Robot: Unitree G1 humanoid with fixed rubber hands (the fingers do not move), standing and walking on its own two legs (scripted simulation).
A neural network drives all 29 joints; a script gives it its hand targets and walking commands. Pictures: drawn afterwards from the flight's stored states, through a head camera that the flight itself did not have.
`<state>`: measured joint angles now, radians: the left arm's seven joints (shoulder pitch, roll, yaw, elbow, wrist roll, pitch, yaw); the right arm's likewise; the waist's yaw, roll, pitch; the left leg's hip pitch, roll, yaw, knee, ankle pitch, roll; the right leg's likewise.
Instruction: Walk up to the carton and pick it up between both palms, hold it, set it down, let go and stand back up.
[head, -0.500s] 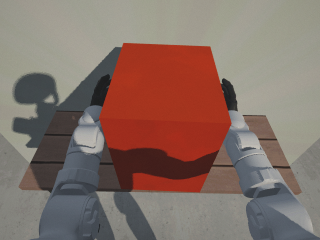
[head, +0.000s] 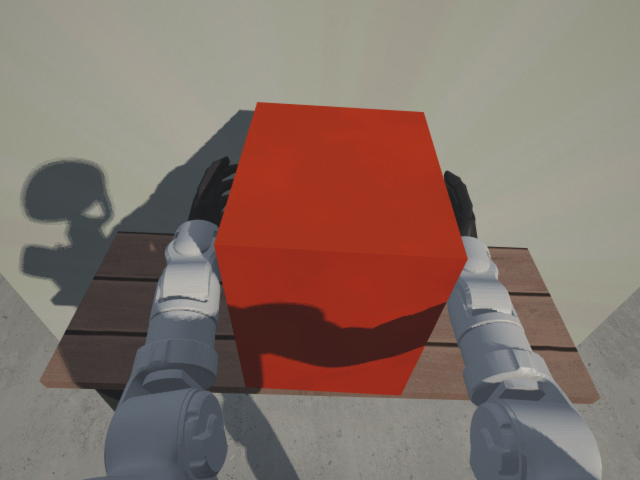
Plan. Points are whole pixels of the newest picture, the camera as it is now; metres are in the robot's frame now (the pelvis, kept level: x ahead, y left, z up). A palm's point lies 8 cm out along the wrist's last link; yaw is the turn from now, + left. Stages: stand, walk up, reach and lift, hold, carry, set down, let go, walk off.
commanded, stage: reach and lift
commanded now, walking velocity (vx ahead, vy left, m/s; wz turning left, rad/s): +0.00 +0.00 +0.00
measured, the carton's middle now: (331, 254) +0.41 +0.01 +0.07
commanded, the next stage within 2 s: none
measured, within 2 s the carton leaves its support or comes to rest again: leaves its support in 0.70 s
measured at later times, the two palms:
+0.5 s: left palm (202, 225) +0.39 +0.17 +0.14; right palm (457, 238) +0.39 -0.15 +0.13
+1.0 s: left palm (201, 210) +0.37 +0.16 +0.18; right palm (478, 223) +0.37 -0.15 +0.17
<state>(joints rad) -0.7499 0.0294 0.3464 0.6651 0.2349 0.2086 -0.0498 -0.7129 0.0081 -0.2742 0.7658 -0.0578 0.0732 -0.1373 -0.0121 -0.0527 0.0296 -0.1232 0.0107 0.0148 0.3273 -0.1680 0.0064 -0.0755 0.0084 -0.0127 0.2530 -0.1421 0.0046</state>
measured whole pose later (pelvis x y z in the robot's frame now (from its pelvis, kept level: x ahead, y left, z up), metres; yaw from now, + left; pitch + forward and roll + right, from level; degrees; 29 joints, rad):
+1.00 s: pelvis -0.01 +0.00 +0.00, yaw +2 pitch -6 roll -1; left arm -0.71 -0.01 0.31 0.38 0.27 0.51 -0.04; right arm -0.71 -0.08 -0.10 0.70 0.11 0.17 -0.16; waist -0.06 -0.07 0.03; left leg -0.06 0.00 0.00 0.33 -0.16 0.01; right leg -0.01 0.00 -0.05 0.27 -0.15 0.00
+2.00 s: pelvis -0.01 -0.01 +0.00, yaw +1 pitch -7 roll -1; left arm -0.88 0.05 0.33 0.33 0.26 0.80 -0.01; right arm -0.97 -0.18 -0.02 0.78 0.30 0.41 -0.18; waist -0.08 -0.04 -0.06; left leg -0.06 0.02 0.00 0.36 -0.18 0.00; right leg 0.00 0.02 -0.03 0.28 -0.16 -0.01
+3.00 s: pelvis -0.01 -0.01 +0.00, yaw +1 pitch -4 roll -2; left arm -1.08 0.12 0.36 0.56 0.20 0.89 0.00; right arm -1.24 -0.27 0.05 0.96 0.42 0.61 -0.23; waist -0.07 0.00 -0.18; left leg -0.13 0.02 -0.02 0.38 -0.18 0.00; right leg -0.06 0.03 -0.02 0.26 -0.14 -0.01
